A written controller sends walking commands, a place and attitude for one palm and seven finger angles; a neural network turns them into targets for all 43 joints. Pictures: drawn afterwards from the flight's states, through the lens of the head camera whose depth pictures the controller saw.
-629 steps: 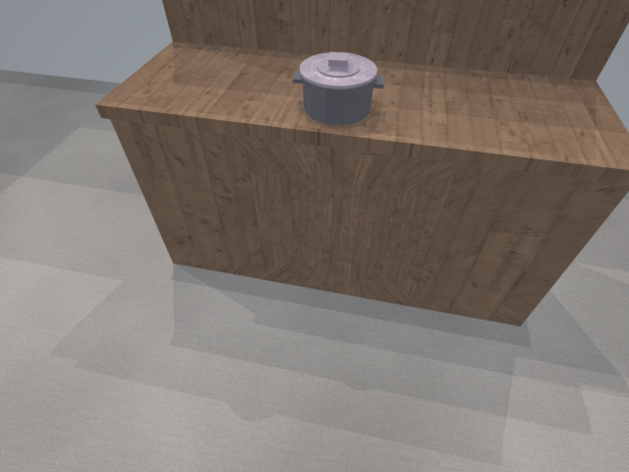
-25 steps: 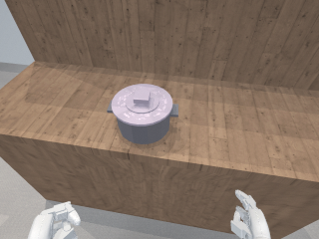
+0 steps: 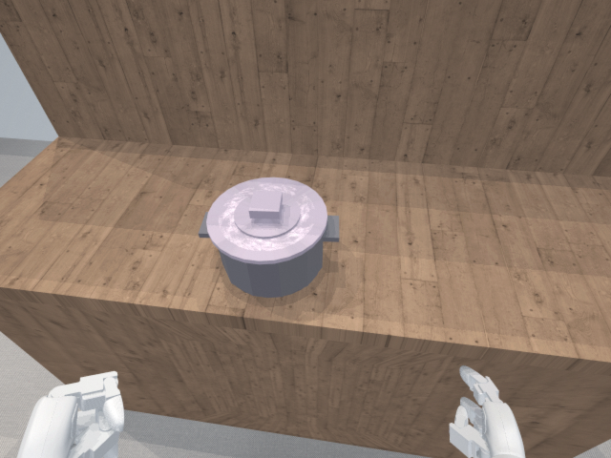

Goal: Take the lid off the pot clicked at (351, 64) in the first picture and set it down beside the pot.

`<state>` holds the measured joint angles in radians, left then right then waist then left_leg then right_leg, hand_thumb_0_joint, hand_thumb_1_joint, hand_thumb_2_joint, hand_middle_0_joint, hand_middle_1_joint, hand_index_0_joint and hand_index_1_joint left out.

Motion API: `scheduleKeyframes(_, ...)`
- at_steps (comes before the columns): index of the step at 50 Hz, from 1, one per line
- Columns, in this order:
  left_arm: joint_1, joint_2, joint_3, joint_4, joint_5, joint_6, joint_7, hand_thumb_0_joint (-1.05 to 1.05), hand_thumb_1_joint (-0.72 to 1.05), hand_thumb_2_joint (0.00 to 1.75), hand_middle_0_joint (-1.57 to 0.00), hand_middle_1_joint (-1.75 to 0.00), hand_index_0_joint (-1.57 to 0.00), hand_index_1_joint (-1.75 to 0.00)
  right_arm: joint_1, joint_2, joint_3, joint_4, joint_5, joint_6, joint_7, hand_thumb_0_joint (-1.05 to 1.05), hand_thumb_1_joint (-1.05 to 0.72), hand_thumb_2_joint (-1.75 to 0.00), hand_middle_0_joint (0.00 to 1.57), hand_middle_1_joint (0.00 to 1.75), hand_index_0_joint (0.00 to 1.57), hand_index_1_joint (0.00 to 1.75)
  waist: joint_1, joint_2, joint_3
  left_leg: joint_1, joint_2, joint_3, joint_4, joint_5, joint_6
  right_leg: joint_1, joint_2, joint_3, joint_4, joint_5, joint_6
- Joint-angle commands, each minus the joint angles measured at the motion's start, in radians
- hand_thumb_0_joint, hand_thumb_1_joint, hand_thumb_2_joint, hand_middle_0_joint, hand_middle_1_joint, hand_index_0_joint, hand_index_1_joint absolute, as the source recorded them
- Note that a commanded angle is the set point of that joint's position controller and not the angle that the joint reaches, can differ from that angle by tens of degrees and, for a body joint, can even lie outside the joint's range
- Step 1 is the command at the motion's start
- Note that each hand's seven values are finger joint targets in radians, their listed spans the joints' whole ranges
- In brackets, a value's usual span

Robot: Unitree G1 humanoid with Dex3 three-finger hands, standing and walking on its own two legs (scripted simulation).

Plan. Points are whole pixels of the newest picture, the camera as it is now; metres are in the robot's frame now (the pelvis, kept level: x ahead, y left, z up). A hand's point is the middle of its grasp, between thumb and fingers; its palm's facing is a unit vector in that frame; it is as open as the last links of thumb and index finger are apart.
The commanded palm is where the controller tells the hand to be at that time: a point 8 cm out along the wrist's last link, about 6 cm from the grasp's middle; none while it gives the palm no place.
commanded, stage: raise the hand higher, near the body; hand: left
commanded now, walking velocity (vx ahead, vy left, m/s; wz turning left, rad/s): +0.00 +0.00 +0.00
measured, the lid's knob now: (266, 204) +0.46 +0.12 +0.09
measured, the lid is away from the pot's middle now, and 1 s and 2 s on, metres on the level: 0.00 0.00 0.00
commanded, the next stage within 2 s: reach forward and open the fingers in 0.36 s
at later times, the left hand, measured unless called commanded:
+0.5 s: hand (97, 374) +0.17 +0.24 +0.10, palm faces +0.28 -0.81 -0.52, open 3.1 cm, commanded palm +0.13 +0.28 +0.13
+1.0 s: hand (83, 345) +0.19 +0.27 +0.11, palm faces -0.23 -0.01 -0.97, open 4.6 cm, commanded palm +0.18 +0.26 +0.17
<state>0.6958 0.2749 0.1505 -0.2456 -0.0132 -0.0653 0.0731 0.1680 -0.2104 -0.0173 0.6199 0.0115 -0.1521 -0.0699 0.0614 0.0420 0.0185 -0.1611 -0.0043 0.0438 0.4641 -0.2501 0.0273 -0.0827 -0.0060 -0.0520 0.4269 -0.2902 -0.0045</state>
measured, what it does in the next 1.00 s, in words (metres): stands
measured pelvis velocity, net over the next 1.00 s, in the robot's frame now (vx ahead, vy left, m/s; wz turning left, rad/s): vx -0.03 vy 0.00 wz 0.02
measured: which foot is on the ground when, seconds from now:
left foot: down 0.00-1.00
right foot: down 0.00-1.00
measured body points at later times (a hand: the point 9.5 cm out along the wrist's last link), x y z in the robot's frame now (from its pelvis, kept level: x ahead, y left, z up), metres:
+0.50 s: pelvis +0.00 +0.01 +0.00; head -0.01 -0.01 +0.45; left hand +0.15 +0.28 +0.13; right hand +0.19 -0.20 -0.08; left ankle +0.00 +0.10 -0.74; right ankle -0.03 -0.11 -0.74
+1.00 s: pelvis -0.03 +0.00 +0.00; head -0.02 -0.04 +0.45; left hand +0.20 +0.27 +0.16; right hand +0.19 -0.22 -0.09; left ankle +0.00 +0.10 -0.74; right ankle -0.03 -0.11 -0.74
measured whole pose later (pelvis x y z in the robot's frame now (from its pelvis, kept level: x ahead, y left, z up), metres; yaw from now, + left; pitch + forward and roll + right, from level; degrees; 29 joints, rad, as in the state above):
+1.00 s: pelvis -0.03 +0.00 +0.00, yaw +1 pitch -1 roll -1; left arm 0.24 0.71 0.10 -0.26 0.73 -0.04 -0.26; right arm 0.10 -0.28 0.01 0.56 0.04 0.09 -0.03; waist 0.06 0.13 0.02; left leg -0.25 -0.01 0.02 0.46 -0.20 0.04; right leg -0.16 -0.01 -0.07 0.43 -0.25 0.00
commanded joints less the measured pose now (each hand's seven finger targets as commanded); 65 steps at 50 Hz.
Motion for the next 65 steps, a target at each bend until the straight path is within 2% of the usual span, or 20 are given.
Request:
scheduleKeyframes(1,0.055,0.144,0.129,-0.215,0.0,-0.053,0.017,0.0,0.9,0.9,-1.3,-1.5,-1.3,-1.5,-0.117,-0.081,-0.023,-0.169,0.002,-0.037,-0.002,0.0,-0.9,-0.9,0.2,0.3,0.2,0.3,0.01,-0.013,-0.049,0.104,0.028,-0.031,-0.043,0.324,-0.003,-0.092,-0.011,-0.012,-0.066,0.282,-0.007)
scheduleKeyframes(23,-0.112,0.187,0.184,-0.346,-0.017,-0.084,0.034,0.0,0.9,0.9,-1.3,-1.5,-1.3,-1.5,-0.113,-0.088,0.003,-0.189,-0.001,-0.013,0.003,0.0,-0.9,-0.9,0.2,0.3,0.2,0.3,0.006,0.005,-0.061,0.105,0.039,-0.052,-0.077,0.228,-0.012,-0.081,-0.01,-0.01,-0.081,0.18,-0.012)
scheduleKeyframes(24,-0.208,0.424,0.121,-0.427,0.432,-0.005,0.055,0.0,0.88,0.9,-1.28,-1.48,-1.28,-1.48,-0.131,-0.174,0.017,-0.201,-0.021,0.052,0.019,0.0,-0.9,-0.9,0.2,0.3,0.2,0.3,0.002,0.078,-0.047,-0.014,0.024,-0.043,-0.042,0.262,-0.008,-0.179,0.014,0.029,-0.021,0.188,-0.018)
scheduleKeyframes(25,-0.197,0.323,0.112,-0.482,0.439,0.043,0.071,0.0,0.85,0.9,-1.26,-1.47,-1.26,-1.47,-0.144,-0.131,0.007,-0.249,-0.018,0.084,0.028,0.0,-0.9,-0.9,0.2,0.3,0.2,0.3,0.014,0.136,-0.069,-0.025,0.03,-0.032,-0.044,0.29,-0.015,-0.163,0.001,-0.016,-0.005,0.177,-0.03)
scheduleKeyframes(26,-0.226,0.325,0.105,-0.471,0.446,0.073,0.08,0.0,0.83,0.9,-1.24,-1.44,-1.24,-1.44,-0.167,-0.131,0.012,-0.246,-0.009,0.1,0.033,0.0,-0.9,-0.9,0.2,0.3,0.2,0.3,0.002,0.107,-0.037,-0.048,0.03,-0.036,-0.04,0.281,-0.017,-0.173,0.008,-0.013,-0.007,0.179,-0.034)
scheduleKeyframes(27,-0.181,0.333,0.09,-0.415,0.552,0.096,0.077,0.0,0.8,0.91,-1.22,-1.41,-1.22,-1.41,-0.15,-0.131,0.004,-0.238,-0.011,0.119,0.04,0.0,-0.9,-0.9,0.2,0.3,0.2,0.3,0.02,0.101,-0.056,-0.042,0.036,-0.034,-0.041,0.254,-0.018,-0.179,0.018,-0.001,0.006,0.132,-0.04)
scheduleKeyframes(30,-0.15,0.438,0.118,-0.368,0.719,0.153,0.047,0.0,0.7,0.96,-1.21,-1.25,-1.21,-1.25,-0.175,-0.158,0.001,-0.253,-0.009,0.195,0.057,0.0,-0.9,-0.9,0.2,0.3,0.2,0.3,0.038,0.049,-0.144,-0.056,0.027,-0.031,-0.029,0.213,-0.012,-0.152,0.027,0.025,0.018,0.117,-0.044)
scheduleKeyframes(33,-0.249,0.536,0.142,-0.35,0.809,0.168,-0.004,0.0,0.6,1.02,-1.18,-1.15,-1.18,-1.15,-0.21,-0.16,0.003,-0.261,0.007,0.225,0.056,0.0,-0.9,-0.9,0.2,0.3,0.2,0.3,0.034,0.025,-0.228,-0.031,0.022,-0.039,-0.014,0.202,-0.002,-0.119,0.012,0.048,0.011,0.138,-0.032)
scheduleKeyframes(35,-0.305,0.552,0.115,-0.291,0.82,0.159,-0.059,0.0,0.54,1.06,-1.16,-1.07,-1.16,-1.07,-0.208,-0.16,0.002,-0.245,0.019,0.225,0.051,0.0,-0.9,-0.9,0.2,0.3,0.2,0.3,0.017,0.01,-0.215,-0.014,0.018,-0.048,-0.012,0.19,0.008,-0.141,0.0,0.044,-0.013,0.145,-0.015)
scheduleKeyframes(39,-0.446,0.533,0.042,-0.23,0.753,0.125,-0.189,0.0,0.41,1.13,-1.11,-0.93,-1.11,-0.93,-0.211,-0.162,-0.009,-0.236,0.039,0.212,0.037,0.0,-0.9,-0.9,0.2,0.3,0.2,0.3,-0.027,-0.015,-0.135,-0.009,0.002,-0.058,-0.03,0.158,0.023,-0.157,-0.005,0.029,-0.054,0.155,0.004)
scheduleKeyframes(41,-0.508,0.63,0.11,-0.247,0.748,0.101,-0.24,0.0,0.35,1.16,-1.09,-0.86,-1.09,-0.86,-0.234,-0.167,-0.004,-0.24,0.039,0.193,0.031,0.0,-0.9,-0.9,0.2,0.3,0.2,0.3,-0.014,-0.002,-0.168,0.021,-0.006,-0.06,-0.025,0.184,0.028,-0.143,-0.002,0.041,-0.06,0.2,0.005)
scheduleKeyframes(44,-0.593,0.675,0.13,-0.215,0.75,0.056,-0.288,0.0,0.26,1.19,-1.05,-0.76,-1.05,-0.76,-0.199,-0.161,-0.003,-0.225,0.03,0.192,0.02,0.0,-0.9,-0.9,0.2,0.3,0.2,0.3,-0.018,-0.014,-0.155,0.026,-0.007,-0.061,-0.041,0.2,0.03,-0.121,-0.01,0.023,-0.074,0.208,0.01)
scheduleKeyframes(46,-0.588,0.756,0.229,-0.154,0.767,0.039,-0.294,0.0,0.2,1.21,-1.03,-0.68,-1.03,-0.68,-0.207,-0.164,0.004,-0.22,0.027,0.187,0.026,0.0,-0.9,-0.9,0.2,0.3,0.2,0.3,0.006,0.009,-0.147,0.034,-0.012,-0.062,-0.037,0.22,0.028,-0.118,-0.002,0.035,-0.084,0.225,-0.002)
scheduleKeyframes(47,-0.597,0.684,0.173,-0.127,0.754,0.03,-0.3,0.0,0.17,1.21,-1.01,-0.65,-1.01,-0.65,-0.187,-0.152,0.003,-0.217,0.028,0.194,0.031,0.0,-0.9,-0.9,0.2,0.3,0.2,0.3,-0.004,0.013,-0.139,0.024,-0.015,-0.056,-0.043,0.222,0.026,-0.104,-0.005,0.013,-0.08,0.22,0.0)
scheduleKeyframes(51,-0.608,0.611,0.135,-0.125,0.72,0.023,-0.312,0.0,0.06,1.24,-0.96,-0.51,-0.96,-0.51,-0.202,-0.163,-0.006,-0.231,0.035,0.196,0.06,0.0,-0.9,-0.9,0.2,0.3,0.2,0.3,0.003,0.046,-0.141,0.06,-0.014,-0.058,-0.055,0.241,0.017,-0.131,0.007,0.014,-0.099,0.223,-0.007)
scheduleKeyframes(52,-0.614,0.556,0.067,-0.133,0.707,0.025,-0.319,0.0,0.03,1.25,-0.95,-0.47,-0.95,-0.47,-0.19,-0.159,-0.008,-0.237,0.033,0.199,0.065,0.0,-0.9,-0.9,0.2,0.3,0.2,0.3,-0.008,0.041,-0.152,0.055,-0.015,-0.05,-0.061,0.228,0.018,-0.117,0.0,0.0,-0.097,0.212,0.0)
scheduleKeyframes(54,-0.676,0.578,0.058,-0.167,0.716,0.028,-0.317,0.0,-0.02,1.27,-0.92,-0.4,-0.92,-0.4,-0.199,-0.168,-0.014,-0.238,0.035,0.199,0.068,0.0,-0.9,-0.9,0.2,0.3,0.2,0.3,-0.011,0.024,-0.161,0.058,-0.011,-0.053,-0.077,0.195,0.017,-0.118,-0.002,0.004,-0.104,0.178,0.004)
scheduleKeyframes(58,-0.857,0.752,0.169,-0.158,0.782,0.018,-0.298,0.0,-0.14,1.31,-0.87,-0.26,-0.87,-0.26,-0.197,-0.171,-0.006,-0.209,0.031,0.19,0.056,0.0,-0.9,-0.9,0.2,0.3,0.2,0.3,0.004,0.044,-0.231,0.069,-0.008,-0.066,-0.084,0.167,0.021,-0.09,-0.004,0.018,-0.097,0.125,-0.006)
scheduleKeyframes(61,-0.855,0.77,0.221,-0.102,0.775,0.027,-0.284,0.0,-0.23,1.34,-0.84,-0.15,-0.84,-0.15,-0.199,-0.17,-0.004,-0.21,0.034,0.188,0.058,0.0,-0.9,-0.9,0.2,0.3,0.2,0.3,0.014,0.059,-0.231,0.076,-0.011,-0.076,-0.074,0.2,0.019,-0.085,0.006,0.021,-0.089,0.156,-0.018)
scheduleKeyframes(65,-0.827,0.579,0.048,-0.03,0.716,0.063,-0.312,0.0,-0.29,1.37,-0.81,-0.08,-0.81,-0.08,-0.196,-0.176,-0.009,-0.216,0.043,0.197,0.076,0.0,-0.9,-0.9,0.2,0.3,0.2,0.3,-0.005,0.022,-0.155,0.048,-0.008,-0.069,-0.102,0.163,0.009,-0.139,0.003,-0.009,-0.099,0.131,-0.006)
